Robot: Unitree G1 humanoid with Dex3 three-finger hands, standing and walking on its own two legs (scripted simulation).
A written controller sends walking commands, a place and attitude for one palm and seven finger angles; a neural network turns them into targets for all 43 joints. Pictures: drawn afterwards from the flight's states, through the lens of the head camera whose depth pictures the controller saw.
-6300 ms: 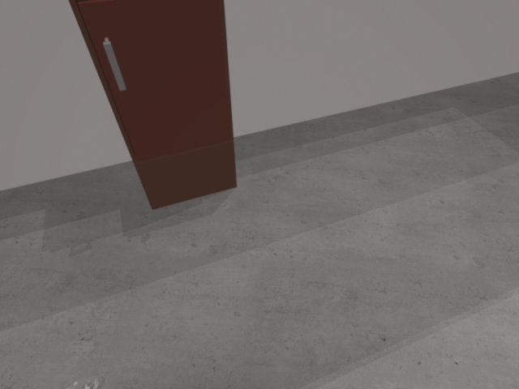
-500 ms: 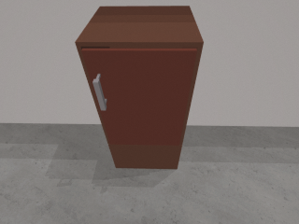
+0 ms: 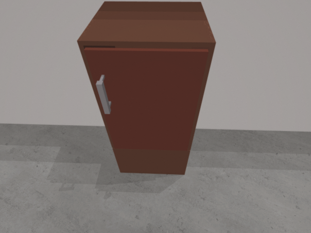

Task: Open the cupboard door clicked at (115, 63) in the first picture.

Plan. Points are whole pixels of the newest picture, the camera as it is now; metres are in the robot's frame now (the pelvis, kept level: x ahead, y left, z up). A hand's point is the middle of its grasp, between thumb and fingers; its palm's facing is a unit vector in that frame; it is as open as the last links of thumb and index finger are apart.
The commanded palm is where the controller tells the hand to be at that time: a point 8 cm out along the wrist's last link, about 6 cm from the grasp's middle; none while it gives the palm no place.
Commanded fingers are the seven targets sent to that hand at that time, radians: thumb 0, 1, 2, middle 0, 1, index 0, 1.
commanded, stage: come to a stop and stand still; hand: left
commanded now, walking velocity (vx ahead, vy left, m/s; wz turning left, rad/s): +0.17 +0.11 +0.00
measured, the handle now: (105, 94) +0.58 +0.24 +0.00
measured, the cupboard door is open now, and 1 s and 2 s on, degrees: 0 0 0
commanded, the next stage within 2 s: look again from close up in 1.22 s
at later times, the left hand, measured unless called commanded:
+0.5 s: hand out of the picture +0.06 +0.20 -0.17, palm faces +0.03 -0.97 -0.25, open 7.3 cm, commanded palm none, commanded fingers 0.00 0.90 0.90 -0.20 -0.30 -0.20 -0.30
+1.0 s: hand out of the picture -0.06 +0.18 -0.17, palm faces +0.04 -0.98 -0.19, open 7.4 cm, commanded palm none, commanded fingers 0.00 0.90 0.90 -0.20 -0.30 -0.20 -0.30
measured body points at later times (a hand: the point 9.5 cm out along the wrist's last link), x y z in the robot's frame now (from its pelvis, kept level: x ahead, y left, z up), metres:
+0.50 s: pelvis +0.02 +0.01 +0.00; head +0.04 +0.00 +0.45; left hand +0.06 +0.25 -0.15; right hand +0.03 -0.22 -0.16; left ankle -0.02 +0.11 -0.73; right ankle +0.01 -0.12 -0.74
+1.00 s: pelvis -0.06 +0.00 +0.00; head -0.07 +0.01 +0.45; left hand -0.06 +0.24 -0.16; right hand -0.05 -0.23 -0.15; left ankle -0.02 +0.11 -0.74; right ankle +0.00 -0.12 -0.73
